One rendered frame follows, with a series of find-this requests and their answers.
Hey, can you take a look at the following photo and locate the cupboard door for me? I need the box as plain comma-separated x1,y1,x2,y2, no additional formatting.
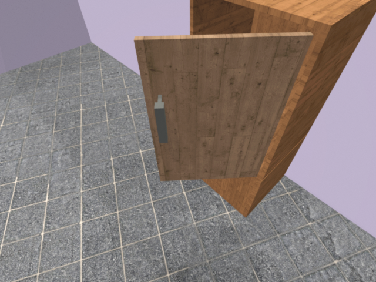
134,32,314,181

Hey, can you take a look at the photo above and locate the handle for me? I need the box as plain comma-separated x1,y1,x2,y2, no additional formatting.
154,95,168,143

